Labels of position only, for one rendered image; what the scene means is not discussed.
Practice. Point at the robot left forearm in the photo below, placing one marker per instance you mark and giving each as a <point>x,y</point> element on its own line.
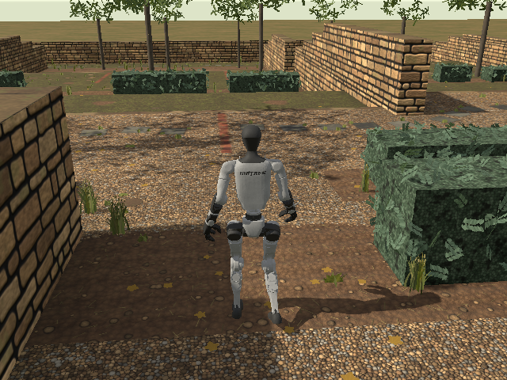
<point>213,212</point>

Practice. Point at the right robot hand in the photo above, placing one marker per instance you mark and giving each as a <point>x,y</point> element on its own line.
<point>291,218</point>

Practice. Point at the left robot hand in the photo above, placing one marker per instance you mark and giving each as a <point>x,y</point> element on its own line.
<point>208,230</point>

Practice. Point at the robot right forearm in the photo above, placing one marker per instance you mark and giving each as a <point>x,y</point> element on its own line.
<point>289,204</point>

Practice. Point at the robot left shin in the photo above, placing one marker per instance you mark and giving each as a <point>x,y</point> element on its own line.
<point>236,283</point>

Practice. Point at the right robot foot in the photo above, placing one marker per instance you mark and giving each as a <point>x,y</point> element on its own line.
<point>275,318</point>

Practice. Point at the robot right upper arm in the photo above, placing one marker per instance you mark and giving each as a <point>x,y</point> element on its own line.
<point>281,178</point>

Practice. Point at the robot left upper arm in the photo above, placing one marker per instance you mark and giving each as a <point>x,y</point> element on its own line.
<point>223,181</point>

